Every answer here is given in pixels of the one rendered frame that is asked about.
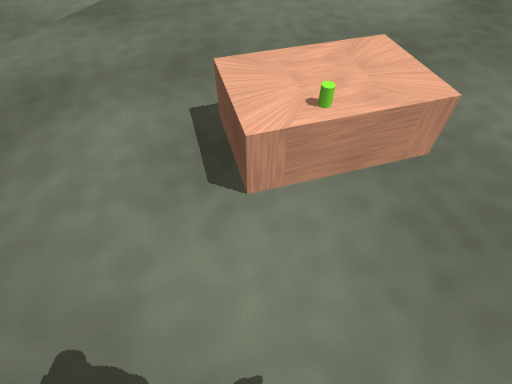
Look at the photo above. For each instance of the can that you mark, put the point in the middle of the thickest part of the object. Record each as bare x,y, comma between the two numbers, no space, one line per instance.
326,94

